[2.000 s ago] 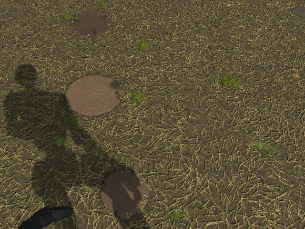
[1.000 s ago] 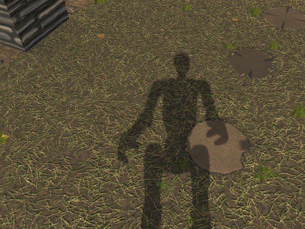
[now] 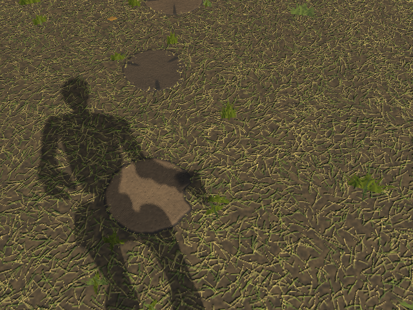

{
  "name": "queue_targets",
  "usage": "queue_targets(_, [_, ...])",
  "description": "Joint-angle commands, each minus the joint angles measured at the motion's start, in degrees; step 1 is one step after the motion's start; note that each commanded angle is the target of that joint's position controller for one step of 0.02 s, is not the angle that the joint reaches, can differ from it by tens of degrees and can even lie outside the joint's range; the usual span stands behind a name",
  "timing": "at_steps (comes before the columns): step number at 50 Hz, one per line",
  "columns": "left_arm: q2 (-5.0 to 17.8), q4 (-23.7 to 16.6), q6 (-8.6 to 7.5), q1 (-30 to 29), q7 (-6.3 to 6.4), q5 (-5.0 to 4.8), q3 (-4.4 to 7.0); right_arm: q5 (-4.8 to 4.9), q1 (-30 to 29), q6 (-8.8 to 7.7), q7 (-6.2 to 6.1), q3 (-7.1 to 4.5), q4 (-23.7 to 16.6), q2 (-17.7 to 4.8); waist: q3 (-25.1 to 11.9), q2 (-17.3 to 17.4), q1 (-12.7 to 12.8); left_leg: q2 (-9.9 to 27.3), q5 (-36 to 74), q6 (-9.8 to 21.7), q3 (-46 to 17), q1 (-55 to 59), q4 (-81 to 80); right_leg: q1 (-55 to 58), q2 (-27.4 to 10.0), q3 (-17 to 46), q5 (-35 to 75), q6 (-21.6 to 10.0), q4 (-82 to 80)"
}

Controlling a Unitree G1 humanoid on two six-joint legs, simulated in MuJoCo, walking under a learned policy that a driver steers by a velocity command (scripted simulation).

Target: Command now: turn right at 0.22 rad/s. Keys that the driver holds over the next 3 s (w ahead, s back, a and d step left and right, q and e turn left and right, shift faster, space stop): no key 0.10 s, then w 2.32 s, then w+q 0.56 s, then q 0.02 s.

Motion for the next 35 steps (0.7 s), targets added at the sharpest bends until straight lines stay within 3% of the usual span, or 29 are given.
queue_targets(1, [5.4, -3.0, -1.10, 1.1, 0.08, 0.58, 1.15, -1.54, 1.1, -1.72, 0.36, -1.36, -4.1, -7.2, -7.5, -2.3, -0.5, 7.6, 17.9, 4.0, -5.1, 11.9, -11.3, 1.7, -10.6, 11.7, 8.1, -3.2, -2.9])
queue_targets(2, [4.4, -2.8, -1.78, 4.9, -0.24, 1.12, 0.99, -2.08, -1.2, -1.48, 0.13, -1.92, -4.1, -10.8, -6.9, 8.3, 4.0, 13.5, 26.3, 9.1, -11.6, 12.6, -10.3, -2.1, -4.1, 3.7, -3.2, -0.1, 1.1])
queue_targets(3, [5.0, -2.7, -2.00, 3.8, -0.20, 1.61, 0.98, -2.16, -2.6, -1.38, 0.15, -0.81, -3.9, -6.6, -6.6, 11.6, 3.3, 16.0, 21.9, 13.5, -14.5, 8.3, -11.8, 0.0, -4.3, 0.4, -7.4, 2.6, 0.8])
queue_targets(4, [6.3, -2.5, -1.98, 2.2, -0.13, 1.55, 1.37, -1.76, -3.7, -1.44, 0.26, -0.16, -4.3, -4.7, -5.5, 10.2, 2.3, 14.1, 16.9, 12.8, -13.1, 7.4, -12.2, 1.5, -5.1, -0.1, -4.9, 3.4, -0.1])
queue_targets(6, [4.8, -2.7, -1.38, -0.4, -0.12, 1.72, 1.12, -1.23, -1.6, -1.63, 0.23, -0.07, -3.6, -5.2, -5.8, 9.4, 0.5, 9.7, 4.0, 8.9, -9.8, 6.7, -12.4, 3.9, -4.7, -1.4, -1.5, 3.4, -1.7])
queue_targets(7, [3.8, -2.7, -1.12, -0.2, -0.31, 1.67, 0.86, -1.25, -0.9, -1.74, 0.10, 0.23, -3.3, -5.0, -5.0, 9.5, 0.3, 8.9, -6.0, 8.2, -9.4, 4.8, -13.6, 4.6, -4.5, -2.4, -3.8, 3.1, -1.4])
queue_targets(8, [3.6, -2.4, -1.22, 0.3, -0.52, 1.17, 0.87, -1.10, -0.1, -1.52, -0.06, -0.02, -3.2, -6.4, -2.6, 9.4, -0.1, 8.2, -15.7, 8.1, -9.3, 3.3, -14.9, 2.9, -3.2, -4.5, -8.2, 2.3, 0.8])
queue_targets(10, [3.9, -2.2, -2.32, 0.8, -0.72, 0.13, 1.22, -0.38, 3.1, -1.21, -0.43, -0.82, -2.8, -9.0, 2.3, 10.5, -1.2, 12.1, -26.9, 11.2, -14.9, 2.9, -18.1, -3.6, -2.6, -8.7, -11.7, 1.3, 5.9])
queue_targets(12, [3.2, -2.1, -4.02, 0.3, -1.00, -0.49, 1.16, 0.40, 4.8, -1.15, -0.70, -0.95, -2.5, -9.5, 5.1, 10.5, -1.7, 16.0, -27.4, 14.1, -19.8, 2.0, -19.3, -5.6, -5.0, -9.4, -10.0, 0.6, 7.2])
queue_targets(13, [2.5, -1.7, -4.76, 1.4, -1.30, -0.60, 1.11, 0.70, 4.2, -1.11, -0.66, -0.83, -2.6, -9.2, 5.1, 10.2, -1.0, 15.8, -25.8, 14.2, -19.0, 1.1, -18.9, -3.7, -5.5, -9.7, -9.8, -0.1, 5.5])
queue_targets(15, [2.2, 0.5, -5.85, 6.5, -1.83, -0.61, 1.41, 1.15, 0.9, -0.96, -0.22, -0.34, -3.7, -7.6, 4.0, 8.7, 2.1, 11.5, -20.4, 11.9, -12.7, -5.0, -15.4, 7.8, -5.2, -9.8, -7.2, -1.8, -2.3])
queue_targets(16, [4.4, 1.5, -6.28, 10.0, -1.84, -0.30, 2.17, 1.11, -0.9, -1.36, -0.07, 0.42, -4.9, -5.0, 3.0, 4.1, 3.4, 7.4, -14.9, 9.3, -7.4, -8.8, -8.3, 12.3, -8.2, -3.6, -9.0, -3.2, -5.5])
queue_targets(17, [7.6, 2.6, -6.69, 14.7, -1.89, -0.16, 3.14, 0.99, -2.7, -2.32, 0.02, 1.23, -6.5, -2.0, 1.8, -6.8, 4.2, 0.5, -9.2, 5.5, 1.8, -15.5, 6.5, 17.7, -15.0, 10.5, -17.2, -7.2, -12.4])
queue_targets(18, [10.6, 2.6, -7.16, 17.9, -2.44, -0.07, 3.85, 1.42, -3.9, -3.41, -0.04, 0.77, -8.2, -4.3, 2.0, -15.1, 5.7, -1.2, -13.9, 4.3, 2.1, -24.3, 18.8, 21.7, -24.5, 28.2, -16.2, -13.7, -19.1])
queue_targets(19, [8.6, 2.8, -7.72, 18.4, -2.33, 0.14, 3.18, 2.05, -3.6, -4.11, 0.13, -0.26, -8.0, -6.8, 3.1, -11.3, 4.9, 0.5, -17.5, 4.7, -0.8, -30.9, 28.2, 24.3, -27.1, 30.8, -11.8, -15.8, -19.0])
queue_targets(21, [7.2, 2.5, -8.10, 17.3, -1.79, 0.14, 2.64, 1.71, -1.8, -4.95, 0.81, -0.05, -6.6, -5.6, 1.3, -4.3, 3.5, 3.9, -9.1, 6.3, -1.3, -35.1, 33.0, 27.9, -24.4, 21.9, -6.0, -13.2, -17.5])
queue_targets(22, [6.6, 2.5, -7.82, 16.3, -1.60, 0.16, 2.29, 1.19, -2.5, -5.10, 1.24, 0.00, -6.4, -5.2, 1.8, -3.0, 3.2, 5.1, -5.4, 6.4, -0.9, -35.2, 31.6, 27.2, -23.0, 17.7, -0.9, -11.7, -18.0])
queue_targets(25, [5.2, 3.3, -6.78, 15.6, -1.06, -0.16, 1.52, 0.59, -4.4, -4.93, 2.65, 0.64, -5.9, -3.2, 2.1, -4.1, 3.0, 5.7, 2.1, 4.0, 2.5, -30.0, 23.8, 22.5, -18.8, 6.9, 12.1, -9.6, -20.7])
queue_targets(28, [6.3, 4.8, -6.15, 16.4, -0.42, -0.47, 1.55, 0.46, -9.3, -5.07, 3.29, 1.89, -7.0, -0.8, 3.1, -4.1, 4.4, 4.1, 10.4, 2.2, 4.8, -24.0, 10.9, 18.1, -16.4, 0.2, 15.9, -8.5, -21.7])
queue_targets(32, [8.6, 7.2, -6.15, 18.4, -0.46, -0.92, 2.00, 1.21, -13.2, -5.30, 3.86, 1.70, -8.2, -2.6, 4.8, -5.8, 5.0, 2.1, 16.4, 2.9, 5.4, -16.0, 1.6, 14.8, -18.3, -1.1, 14.3, -8.0, -22.8])
queue_targets(34, [8.9, 8.2, -6.08, 17.9, -0.42, -1.32, 2.19, 1.27, -13.0, -5.46, 3.99, 1.17, -8.5, -4.1, 5.1, -6.0, 3.5, 1.9, 15.4, 4.8, 4.7, -14.8, -0.9, 17.6, -20.0, -1.4, 18.8, -7.0, -21.3])
queue_targets(35, [9.4, 8.4, -5.95, 17.4, -0.34, -1.30, 2.35, 1.13, -11.5, -5.53, 3.89, 0.71, -8.3, -5.1, 3.8, -6.3, 2.2, 1.1, 14.1, 5.9, 5.1, -12.4, -1.7, 19.3, -20.2, -2.1, 26.1, -6.1, -18.8])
